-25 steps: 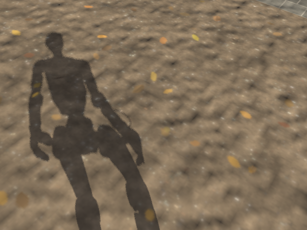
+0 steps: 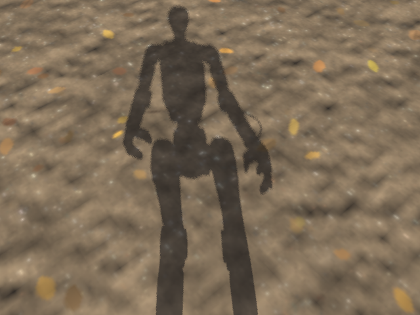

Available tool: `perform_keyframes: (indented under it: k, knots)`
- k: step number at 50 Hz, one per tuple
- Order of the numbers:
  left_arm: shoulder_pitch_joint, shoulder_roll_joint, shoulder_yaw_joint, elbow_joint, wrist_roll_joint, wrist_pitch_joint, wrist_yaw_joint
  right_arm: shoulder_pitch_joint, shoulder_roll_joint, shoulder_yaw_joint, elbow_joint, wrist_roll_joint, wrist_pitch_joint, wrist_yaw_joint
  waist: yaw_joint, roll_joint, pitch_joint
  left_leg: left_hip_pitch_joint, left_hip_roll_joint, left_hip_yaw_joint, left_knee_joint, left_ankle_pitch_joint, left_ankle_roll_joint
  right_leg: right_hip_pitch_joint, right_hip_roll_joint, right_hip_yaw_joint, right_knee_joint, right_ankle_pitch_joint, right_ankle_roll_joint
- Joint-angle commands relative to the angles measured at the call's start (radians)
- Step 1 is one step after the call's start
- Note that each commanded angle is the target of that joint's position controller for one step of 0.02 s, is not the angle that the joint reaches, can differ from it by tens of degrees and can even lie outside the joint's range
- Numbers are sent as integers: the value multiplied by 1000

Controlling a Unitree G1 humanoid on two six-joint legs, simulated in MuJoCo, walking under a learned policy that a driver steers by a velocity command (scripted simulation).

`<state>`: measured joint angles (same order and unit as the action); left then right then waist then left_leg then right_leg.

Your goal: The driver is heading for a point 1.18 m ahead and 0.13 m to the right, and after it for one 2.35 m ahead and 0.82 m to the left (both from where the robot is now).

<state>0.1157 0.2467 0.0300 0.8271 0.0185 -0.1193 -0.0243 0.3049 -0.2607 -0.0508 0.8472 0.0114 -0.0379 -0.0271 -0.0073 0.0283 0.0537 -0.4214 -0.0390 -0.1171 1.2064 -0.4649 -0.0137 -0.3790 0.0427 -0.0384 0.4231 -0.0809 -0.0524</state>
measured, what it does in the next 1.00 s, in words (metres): walks ahead: left foot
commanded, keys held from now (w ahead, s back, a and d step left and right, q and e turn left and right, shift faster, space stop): no key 1.00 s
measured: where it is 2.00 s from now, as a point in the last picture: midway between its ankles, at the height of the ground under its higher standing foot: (217, 297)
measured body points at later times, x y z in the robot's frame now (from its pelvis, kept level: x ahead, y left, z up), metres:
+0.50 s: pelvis +0.09 +0.03 +0.00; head +0.10 +0.03 +0.45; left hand +0.15 +0.28 -0.14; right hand +0.19 -0.22 -0.13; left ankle +0.10 +0.14 -0.73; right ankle +0.09 -0.10 -0.73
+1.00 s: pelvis +0.10 +0.03 +0.00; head +0.11 +0.03 +0.45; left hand +0.13 +0.27 -0.15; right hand +0.15 -0.22 -0.15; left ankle +0.10 +0.14 -0.73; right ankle +0.09 -0.10 -0.73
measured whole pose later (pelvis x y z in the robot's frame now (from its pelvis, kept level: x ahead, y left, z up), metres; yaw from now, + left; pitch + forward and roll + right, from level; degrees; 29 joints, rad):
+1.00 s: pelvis +0.10 +0.03 +0.00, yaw +0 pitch -2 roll +0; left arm 0.22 0.19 0.02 1.10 0.00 0.00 0.04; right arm 0.22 -0.18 -0.04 1.03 0.00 -0.01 -0.04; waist 0.01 0.00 0.04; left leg -0.21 -0.02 -0.02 0.52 -0.29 0.01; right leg -0.19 -0.02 -0.02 0.52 -0.30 0.01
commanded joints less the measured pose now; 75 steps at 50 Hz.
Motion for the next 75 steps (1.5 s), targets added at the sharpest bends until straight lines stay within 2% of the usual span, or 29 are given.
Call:
perform_keyframes:
  k: [1, 3, 5, 8, 10, 11, 12, 13, 14, 15, 18, 22, 30, 51, 52, 53, 55, 57, 63, 65, 66, 68, 69, 70, 71, 72, 73, 74, 75]
  knots:
    - [-1, 65, 4, -12, 17, -9, -6, 125, -10, -6, -33, -6, 12, -9, -47, -109, -140, 29, 89, 21, -176, 56, -19, 104, -242, 167, -144, 599, -201]
    - [-8, 103, 13, 2, 16, -3, 3, 87, 10, 6, -49, -12, 15, -14, -45, -126, -168, 94, 87, 48, -342, 98, -29, 82, -243, 127, -143, 663, -211]
    - [5, 139, 23, 13, 1, 13, 11, 58, -15, 4, -54, -11, 23, -13, -33, -129, -210, 148, 85, 60, -441, 200, -31, 99, -255, 128, -149, 547, -209]
    - [3, 141, 20, 24, -16, 39, 17, 9, -46, -5, -59, -13, 43, -11, -27, -120, -176, 223, 75, 80, -581, 294, -9, 50, -244, 142, -158, 124, -174]
    - [18, 104, 5, 35, -22, 49, 19, -22, -53, -10, -65, -28, 48, -14, -29, -109, -118, 283, 67, 86, -702, 315, 25, -11, -197, 148, -140, -160, -112]
    - [51, 71, -8, 48, -15, 50, 18, -31, -73, -13, -78, -37, 47, -18, -26, -76, -96, 311, 118, 24, -762, 368, 49, -41, -166, 144, -112, -255, -60]
    - [95, 62, -10, 52, -2, 49, 17, -39, -129, -22, -93, -35, 46, -25, 15, 14, -81, 311, 198, -57, -789, 431, 85, -64, -96, 89, -32, -325, -11]
    - [158, 30, -13, 60, -6, 53, 23, -70, -137, -24, -73, -28, 43, -22, 77, 162, -89, 193, 208, -76, -823, 247, 123, 26, -39, 8, -6, -283, 17]
    - [127, 57, -9, 70, -3, 61, 32, -100, -72, -13, -78, -24, 36, -13, 52, 143, -52, 107, 164, -62, -856, 108, 109, 95, -41, 1, 17, -220, 35]
    - [111, 73, -5, 74, -6, 70, 38, -108, -45, -6, -72, -29, 27, -7, 47, 126, -25, 82, 137, -41, -856, 89, 83, 103, -45, 3, 19, -188, 37]
    - [131, 79, -2, 102, -3, 81, 48, -90, -55, -9, -52, -21, 3, -1, 40, 57, -38, 132, 103, 1, -790, 281, 58, 114, -64, 24, 18, -126, 31]
    - [113, 74, -1, 124, -13, 77, 45, -67, -54, -11, -25, -14, -2, -3, 24, 8, -87, 206, 93, 19, -731, 461, 69, 136, -72, 28, 38, -35, 33]
    - [118, 69, 3, 176, -18, 100, 56, -64, -41, -13, 31, -11, 7, -3, 25, -24, -79, 219, 78, 40, -720, 527, 71, 174, -76, 31, 54, 13, 40]
    - [149, 35, 1, 259, -18, 111, 68, -52, -13, -6, 166, -10, 26, -14, 18, -23, -10, 209, 53, 71, -774, 368, 51, 162, -71, 32, 7, -78, 43]
    - [173, 24, 0, 273, -18, 112, 68, -31, -5, -4, 182, -10, 28, -15, 18, -21, -33, 217, 42, 82, -778, 252, 54, 171, -59, 19, 6, -186, 39]
    - [183, 34, 5, 278, -26, 114, 69, -21, -19, -10, 190, -3, 31, -16, 16, -23, -15, 195, 24, 93, -769, 48, 68, 148, -43, 8, 21, -352, 23]
    - [176, 48, 10, 263, -36, 106, 73, -22, -36, -16, 183, 6, 24, -19, 13, -25, 72, 97, 40, 61, -783, -248, 101, 64, -58, 43, 20, -614, -16]
    - [189, 35, 8, 252, -43, 78, 68, -15, -25, -14, 178, 16, -5, -14, 13, -17, 115, 63, 75, 12, -789, -273, 127, 28, -87, 87, 26, -635, -42]
    - [212, 9, 5, 223, -51, 12, 37, 55, -27, -16, 183, 29, -62, 12, 3, 17, 85, 136, 132, -101, -795, -199, 191, -14, -77, 100, 109, -506, -72]
    - [217, -3, 2, 208, -51, -7, 28, 86, -47, -18, 184, 33, -74, 18, 5, 53, 77, 176, 170, -175, -797, -117, 225, -45, -57, 80, 173, -435, -79]
    - [238, -14, -1, 205, -51, -17, 21, 96, -63, -22, 183, 35, -81, 20, 15, 83, 65, 210, 202, -219, -776, -5, 244, -65, -44, 64, 222, -356, -79]
    - [285, -1, 6, 216, -47, -31, 7, 128, -65, -25, 181, 27, -94, 26, 23, 47, -9, 257, 207, -216, -654, 294, 248, -44, -34, 57, 318, -82, -60]
    - [329, 9, 13, 230, -48, -35, 1, 127, -60, -26, 173, 22, -97, 29, 35, 11, -58, 232, 176, -170, -565, 405, 232, 12, -33, 80, 341, 24, -59]
    - [439, 34, 26, 260, -50, -40, -4, 50, -41, -20, 139, 17, -101, 34, 93, -47, -108, 91, 106, -60, -403, 555, 187, 185, -51, 150, 287, 126, -88]
    - [695, 105, 52, 328, -38, -36, -3, -157, 0, -5, 66, 11, -115, 44, 236, -213, -148, -294, -28, 140, -7, 650, 80, 570, -164, 387, 70, 204, -180]
    - [692, 97, 34, 329, -31, -12, -9, -184, -4, -5, 60, -5, -123, 47, 204, -334, -85, -550, -44, 126, 212, -58, 72, 670, -351, 622, -13, 500, -219]
    - [624, 83, 19, 305, -26, -4, -3, -233, 28, 7, 18, 22, -126, 53, 166, -265, -23, -731, 12, 45, 325, -131, 97, 655, -426, 736, -38, 295, -286]
    - [563, 48, 3, 288, -20, 0, 6, -313, 34, 16, -27, 47, -123, 53, 141, -143, 56, -845, 60, 48, 397, -119, 102, 627, -439, 698, -57, 200, -286]
    - [512, 28, -15, 279, -21, 8, 12, -335, 51, 25, -54, 53, -119, 52, 110, -64, 123, -894, 99, 57, 363, -71, 95, 560, -420, 603, -87, 181, -248]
